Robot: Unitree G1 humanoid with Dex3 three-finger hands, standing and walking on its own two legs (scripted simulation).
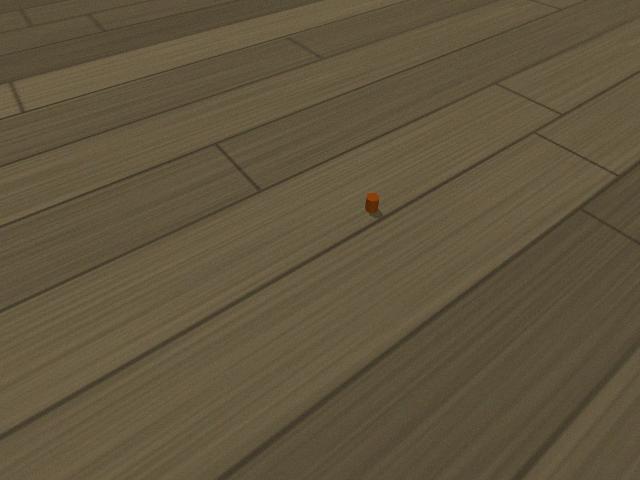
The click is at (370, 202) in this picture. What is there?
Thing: low tin
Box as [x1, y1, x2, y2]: [365, 193, 378, 212]
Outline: 369,193 366,196 365,209 369,212 374,212 377,209 378,195 375,193
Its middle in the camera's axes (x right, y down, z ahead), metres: +0.24 -0.18 +1.77
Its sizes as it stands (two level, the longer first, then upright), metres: 0.058 0.058 0.073
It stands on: the floor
